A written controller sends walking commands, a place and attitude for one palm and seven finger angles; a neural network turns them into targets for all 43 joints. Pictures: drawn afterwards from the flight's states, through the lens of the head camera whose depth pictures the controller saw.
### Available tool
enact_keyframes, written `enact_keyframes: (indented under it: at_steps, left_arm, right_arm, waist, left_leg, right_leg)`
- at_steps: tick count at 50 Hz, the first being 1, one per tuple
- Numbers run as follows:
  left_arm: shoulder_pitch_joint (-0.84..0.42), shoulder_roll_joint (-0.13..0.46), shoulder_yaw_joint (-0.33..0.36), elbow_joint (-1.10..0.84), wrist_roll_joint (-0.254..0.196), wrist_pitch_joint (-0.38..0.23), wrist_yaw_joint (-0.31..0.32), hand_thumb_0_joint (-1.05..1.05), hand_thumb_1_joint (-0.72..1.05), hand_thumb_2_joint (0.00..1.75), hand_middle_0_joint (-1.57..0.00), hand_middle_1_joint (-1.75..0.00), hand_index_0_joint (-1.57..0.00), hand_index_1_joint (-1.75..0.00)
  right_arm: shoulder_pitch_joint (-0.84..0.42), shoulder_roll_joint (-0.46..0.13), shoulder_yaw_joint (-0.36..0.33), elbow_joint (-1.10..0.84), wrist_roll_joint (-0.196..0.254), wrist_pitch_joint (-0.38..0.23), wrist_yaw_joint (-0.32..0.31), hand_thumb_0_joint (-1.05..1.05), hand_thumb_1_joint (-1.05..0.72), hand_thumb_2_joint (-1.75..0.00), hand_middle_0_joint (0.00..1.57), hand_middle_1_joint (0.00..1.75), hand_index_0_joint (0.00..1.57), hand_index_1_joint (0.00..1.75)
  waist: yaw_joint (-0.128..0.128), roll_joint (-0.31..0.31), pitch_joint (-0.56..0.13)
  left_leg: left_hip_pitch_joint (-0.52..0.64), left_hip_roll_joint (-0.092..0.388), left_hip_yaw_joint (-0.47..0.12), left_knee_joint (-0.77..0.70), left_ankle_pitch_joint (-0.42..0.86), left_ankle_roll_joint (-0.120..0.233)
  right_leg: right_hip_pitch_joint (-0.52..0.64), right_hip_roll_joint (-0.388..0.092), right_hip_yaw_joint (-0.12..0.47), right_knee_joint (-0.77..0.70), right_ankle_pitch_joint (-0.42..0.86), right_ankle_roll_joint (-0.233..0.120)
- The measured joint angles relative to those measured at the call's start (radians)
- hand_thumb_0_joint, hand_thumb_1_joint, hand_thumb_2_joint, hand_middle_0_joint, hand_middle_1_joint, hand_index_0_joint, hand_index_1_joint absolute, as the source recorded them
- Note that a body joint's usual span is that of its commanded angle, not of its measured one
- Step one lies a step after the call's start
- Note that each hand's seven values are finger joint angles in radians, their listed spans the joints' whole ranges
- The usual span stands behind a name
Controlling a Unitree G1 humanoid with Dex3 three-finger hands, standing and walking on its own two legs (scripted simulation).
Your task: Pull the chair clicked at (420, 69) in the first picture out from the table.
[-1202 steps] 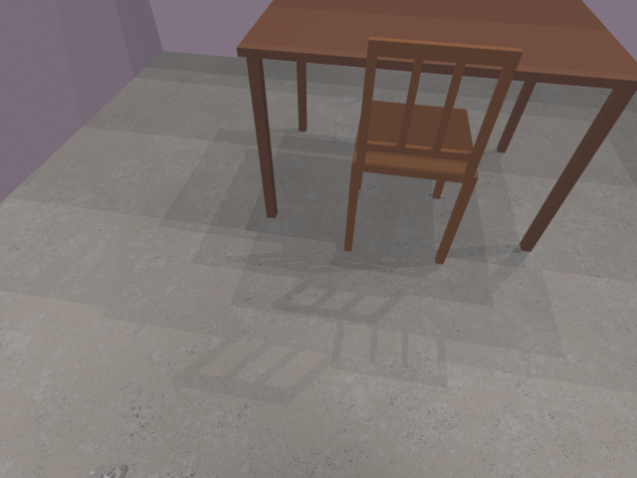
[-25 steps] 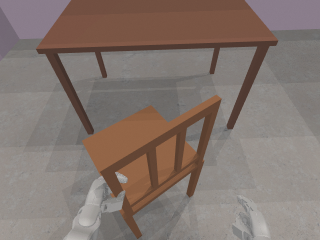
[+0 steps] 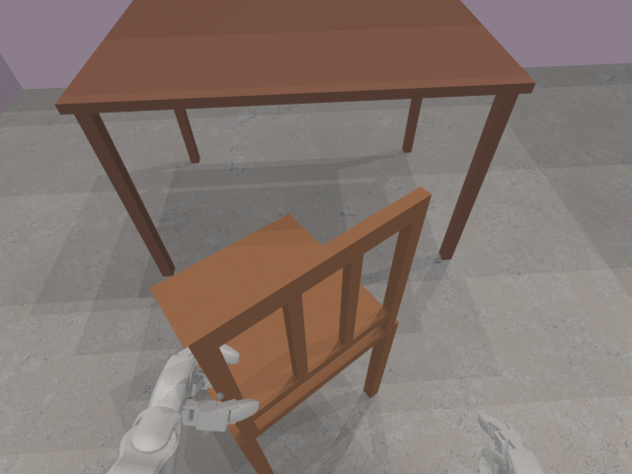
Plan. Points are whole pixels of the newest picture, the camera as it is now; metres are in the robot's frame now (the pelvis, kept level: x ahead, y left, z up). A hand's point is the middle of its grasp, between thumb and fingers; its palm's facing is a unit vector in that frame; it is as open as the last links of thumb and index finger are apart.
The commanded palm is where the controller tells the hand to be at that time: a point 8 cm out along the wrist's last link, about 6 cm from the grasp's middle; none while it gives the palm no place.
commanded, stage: open the thumb and straighten the fingers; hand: left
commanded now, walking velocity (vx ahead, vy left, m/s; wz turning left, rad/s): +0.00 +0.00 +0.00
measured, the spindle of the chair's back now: (296, 339) +0.33 +0.04 -0.08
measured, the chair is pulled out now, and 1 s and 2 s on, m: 0.52 0.52 0.52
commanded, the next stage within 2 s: draw the fingers out of the gap in 0.46 s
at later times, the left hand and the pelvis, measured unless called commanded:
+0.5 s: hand (216, 400) +0.23 +0.14 -0.04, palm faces -0.08 -0.97 -0.21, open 17.2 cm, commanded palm +0.22 +0.19 -0.02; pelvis +0.02 +0.00 -0.02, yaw +2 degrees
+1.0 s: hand (205, 452) +0.17 +0.14 -0.05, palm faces -0.05 -0.98 -0.21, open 17.5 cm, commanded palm +0.14 +0.19 -0.02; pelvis +0.02 -0.01 -0.03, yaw +2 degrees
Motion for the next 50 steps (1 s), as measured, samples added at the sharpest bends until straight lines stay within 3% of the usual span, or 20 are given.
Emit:
enact_keyframes:
  at_steps: [4, 9, 20, 25, 31, 38, 50]
  left_arm:
    - [0.017, 0.002, 0.009, -0.042, -0.005, 0.032, -0.018, 0.02, -0.19, 0.37, -0.33, -1.23, -0.45, -1.30]
    - [0.044, -0.002, 0.004, -0.097, -0.007, 0.063, -0.026, 0.01, -0.40, 0.27, -0.31, -1.03, -0.37, -1.05]
    - [0.110, 0.001, 0.003, -0.207, 0.005, 0.108, -0.038, -0.01, -0.53, 0.21, -0.11, -0.34, -0.12, -0.34]
    - [0.125, 0.000, -0.003, -0.232, 0.000, 0.121, -0.047, -0.01, -0.54, 0.20, -0.05, -0.14, -0.05, -0.14]
    - [0.147, 0.004, 0.011, -0.253, 0.002, 0.127, -0.050, -0.01, -0.54, 0.20, -0.02, -0.05, -0.02, -0.04]
    - [0.268, 0.007, 0.018, -0.328, -0.001, 0.124, -0.053, -0.01, -0.54, 0.20, -0.01, -0.01, -0.01, -0.01]
    - [0.404, 0.010, 0.000, -0.428, 0.007, 0.097, -0.054, -0.01, -0.54, 0.20, 0.00, 0.00, -0.01, 0.00]
  right_arm:
    - [-0.003, -0.008, -0.004, -0.009, -0.004, -0.027, -0.014, 0.02, -0.91, -0.90, 0.20, 0.30, 0.20, 0.30]
    - [-0.011, -0.008, -0.004, -0.027, -0.008, -0.061, -0.027, 0.02, -0.91, -0.90, 0.20, 0.30, 0.20, 0.30]
    - [-0.024, 0.002, 0.007, -0.067, -0.016, -0.078, -0.043, 0.02, -0.91, -0.90, 0.20, 0.30, 0.20, 0.30]
    - [-0.022, 0.001, 0.009, -0.072, -0.019, -0.076, -0.051, 0.01, -0.91, -0.90, 0.20, 0.30, 0.20, 0.30]
    - [-0.011, 0.002, 0.004, -0.074, -0.019, -0.064, -0.055, 0.02, -0.91, -0.90, 0.20, 0.30, 0.20, 0.30]
    - [0.007, 0.010, -0.012, -0.083, -0.015, -0.057, -0.062, 0.02, -0.91, -0.90, 0.20, 0.30, 0.20, 0.30]
    - [-0.001, 0.022, -0.021, -0.081, -0.012, -0.090, -0.081, 0.02, -0.91, -0.90, 0.20, 0.30, 0.20, 0.30]
  waist:
    - [0.008, 0.013, -0.011]
    - [0.019, 0.023, -0.022]
    - [0.037, 0.029, -0.039]
    - [0.037, 0.030, -0.044]
    - [0.032, 0.025, -0.049]
    - [0.024, 0.023, -0.062]
    - [0.037, 0.029, -0.069]
  left_leg:
    - [-0.037, -0.004, 0.002, 0.046, -0.027, 0.003]
    - [-0.072, -0.010, -0.003, 0.087, -0.052, 0.005]
    - [-0.108, -0.013, -0.020, 0.142, -0.091, 0.000]
    - [-0.118, -0.013, -0.026, 0.157, -0.102, -0.003]
    - [-0.126, -0.009, -0.027, 0.166, -0.109, -0.007]
    - [-0.131, -0.005, -0.025, 0.174, -0.116, -0.009]
    - [-0.164, -0.009, -0.039, 0.217, -0.128, -0.007]
  right_leg:
    - [-0.038, -0.005, 0.003, 0.048, -0.028, 0.003]
    - [-0.071, -0.011, 0.000, 0.091, -0.057, 0.005]
    - [-0.099, -0.015, -0.016, 0.145, -0.102, 0.001]
    - [-0.106, -0.015, -0.022, 0.159, -0.115, 0.000]
    - [-0.115, -0.011, -0.022, 0.170, -0.122, -0.005]
    - [-0.122, -0.007, -0.020, 0.178, -0.128, -0.006]
    - [-0.144, -0.011, -0.033, 0.211, -0.141, -0.006]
